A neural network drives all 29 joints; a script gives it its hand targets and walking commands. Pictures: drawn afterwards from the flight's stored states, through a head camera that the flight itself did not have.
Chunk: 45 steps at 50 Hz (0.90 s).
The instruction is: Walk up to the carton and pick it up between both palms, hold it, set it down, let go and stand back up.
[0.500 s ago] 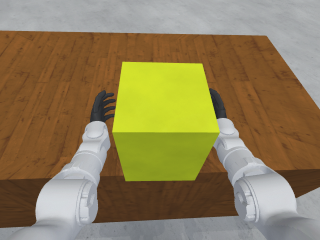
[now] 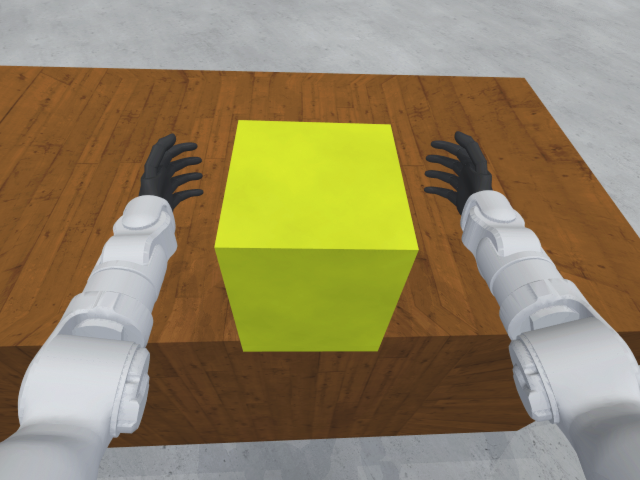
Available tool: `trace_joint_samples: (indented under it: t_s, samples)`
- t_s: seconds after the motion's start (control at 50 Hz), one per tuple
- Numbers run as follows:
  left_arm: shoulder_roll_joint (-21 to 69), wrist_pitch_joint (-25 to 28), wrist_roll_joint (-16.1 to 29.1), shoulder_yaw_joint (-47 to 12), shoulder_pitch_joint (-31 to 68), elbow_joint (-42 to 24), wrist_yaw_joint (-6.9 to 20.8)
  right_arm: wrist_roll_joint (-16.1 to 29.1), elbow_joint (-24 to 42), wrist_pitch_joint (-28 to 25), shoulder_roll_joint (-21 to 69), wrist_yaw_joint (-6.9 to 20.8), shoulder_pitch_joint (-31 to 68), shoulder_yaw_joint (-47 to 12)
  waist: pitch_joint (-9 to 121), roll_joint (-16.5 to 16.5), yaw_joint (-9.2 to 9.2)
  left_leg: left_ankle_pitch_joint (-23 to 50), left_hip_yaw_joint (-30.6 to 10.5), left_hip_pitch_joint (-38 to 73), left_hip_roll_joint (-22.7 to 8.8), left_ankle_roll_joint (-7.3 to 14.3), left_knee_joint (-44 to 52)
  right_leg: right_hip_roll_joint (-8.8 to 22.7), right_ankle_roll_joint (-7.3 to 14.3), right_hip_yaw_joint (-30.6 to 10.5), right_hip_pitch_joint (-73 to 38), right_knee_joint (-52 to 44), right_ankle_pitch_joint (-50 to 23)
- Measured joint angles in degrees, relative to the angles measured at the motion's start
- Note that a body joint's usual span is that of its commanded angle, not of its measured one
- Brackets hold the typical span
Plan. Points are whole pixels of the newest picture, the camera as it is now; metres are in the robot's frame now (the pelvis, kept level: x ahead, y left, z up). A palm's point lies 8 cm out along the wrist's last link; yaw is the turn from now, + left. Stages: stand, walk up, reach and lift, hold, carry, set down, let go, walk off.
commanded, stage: set down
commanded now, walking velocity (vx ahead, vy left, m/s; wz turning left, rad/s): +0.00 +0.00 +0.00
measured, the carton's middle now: (313, 243) +0.43 +0.05 +0.05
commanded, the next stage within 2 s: none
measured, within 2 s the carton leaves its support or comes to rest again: neither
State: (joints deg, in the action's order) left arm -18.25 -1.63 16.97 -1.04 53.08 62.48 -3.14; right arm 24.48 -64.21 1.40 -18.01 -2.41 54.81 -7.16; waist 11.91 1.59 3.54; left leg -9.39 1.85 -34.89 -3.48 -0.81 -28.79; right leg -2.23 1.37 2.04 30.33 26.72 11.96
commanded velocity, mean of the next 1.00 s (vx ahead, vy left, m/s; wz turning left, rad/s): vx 0.00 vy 0.00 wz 0.00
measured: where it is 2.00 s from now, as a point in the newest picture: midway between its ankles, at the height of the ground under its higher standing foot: outside the picture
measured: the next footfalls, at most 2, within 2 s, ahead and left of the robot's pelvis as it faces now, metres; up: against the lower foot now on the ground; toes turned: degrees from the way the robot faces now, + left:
none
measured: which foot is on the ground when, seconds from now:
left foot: down 0.00-1.00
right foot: down 0.00-1.00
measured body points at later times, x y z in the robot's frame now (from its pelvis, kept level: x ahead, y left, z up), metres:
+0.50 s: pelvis +0.00 -0.01 +0.01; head +0.02 +0.01 +0.46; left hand +0.44 +0.25 +0.18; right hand +0.47 -0.15 +0.19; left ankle +0.03 +0.13 -0.73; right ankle +0.00 -0.10 -0.73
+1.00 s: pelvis +0.00 +0.00 +0.01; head +0.02 +0.01 +0.46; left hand +0.36 +0.25 +0.11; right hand +0.39 -0.16 +0.11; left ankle +0.03 +0.13 -0.73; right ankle +0.00 -0.10 -0.73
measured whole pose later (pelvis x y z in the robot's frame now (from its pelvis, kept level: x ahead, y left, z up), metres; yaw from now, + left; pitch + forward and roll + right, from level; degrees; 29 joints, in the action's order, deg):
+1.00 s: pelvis +0.00 +0.00 +0.01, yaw +1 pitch +3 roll +0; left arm -17.2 -27.0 12.8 7.2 24.9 15.6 -3.1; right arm 19.4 -24.0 15.4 -13.7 -7.0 27.2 -0.4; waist 0.9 1.9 2.6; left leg -7.8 1.3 -17.3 -2.3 -1.1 -22.4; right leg -1.6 1.5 1.7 13.5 22.1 11.4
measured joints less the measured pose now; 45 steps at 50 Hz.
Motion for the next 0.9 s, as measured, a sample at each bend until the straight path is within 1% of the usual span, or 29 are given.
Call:
trace_joint_samples:
  t_s: [0.1,0.2,0.28,0.42,0.54,0.62,0.72,0.9]
  samples:
    - [-0.3,-3.0,0.0,0.7,1.4,-0.8,-0.5,-1.7,2.3,3.1,2.2,-1.9,0.6,1.5,-0.5,0.1,-0.38,0.7,-0.4,1.1,0.0,-0.3,1.1,-0.1,0.3,0.3,-1.0,-0.6,-0.4]
    - [-1.2,-8.0,0.0,1.4,2.0,-4.2,-1.1,-3.0,5.3,6.9,3.3,-3.9,1.3,3.6,-1.3,0.1,-0.79,1.0,-0.9,2.7,-0.1,-0.6,1.8,-0.3,0.6,0.7,-2.8,-1.6,-0.7]
    - [-2.1,-12.0,-0.2,2.0,2.6,-6.8,-1.5,-3.0,7.0,9.7,3.2,-5.0,2.1,4.6,-2.1,0.2,-1.16,1.1,-1.2,4.4,-0.1,-0.8,2.4,-0.4,0.7,0.9,-4.8,-2.4,-0.8]
    - [-3.6,-17.8,-0.7,3.0,3.2,-10.8,-1.4,-1.0,8.9,13.8,1.5,-5.4,3.5,4.2,-3.8,0.4,-1.71,1.3,-1.4,8.1,0.1,-0.9,3.7,-0.3,0.7,1.0,-8.5,-3.9,-1.0]
    - [-4.0,-21.0,-2.1,4.3,1.7,-14.6,-0.5,0.2,10.7,15.6,0.4,-5.0,2.4,3.5,-5.7,0.4,-1.91,1.7,-1.3,12.2,0.4,-0.8,5.6,-0.1,0.6,0.8,-12.5,-5.4,-1.2]
    - [-3.2,-22.0,-3.9,5.8,-2.1,-18.7,0.5,0.3,13.5,15.5,0.3,-4.8,-1.1,3.1,-7.4,0.4,-1.84,2.0,-1.1,15.3,0.6,-0.7,7.0,0.1,0.5,0.5,-15.4,-6.4,-1.4]
    - [-1.5,-22.7,-5.5,7.6,-10.1,-26.4,1.2,-1.2,20.1,14.5,1.5,-4.6,-8.7,3.9,-9.2,0.3,-1.69,1.9,-0.9,17.8,0.8,-0.6,7.5,0.3,0.4,0.2,-17.6,-6.7,-1.2]
    - [0.6,-24.6,-4.6,8.3,-23.8,-41.1,0.4,-4.6,34.5,13.9,4.1,-4.7,-22.8,6.4,-10.5,0.2,-1.23,1.4,-0.7,17.3,1.0,-0.4,6.3,0.4,0.3,-0.1,-17.0,-5.2,-0.6]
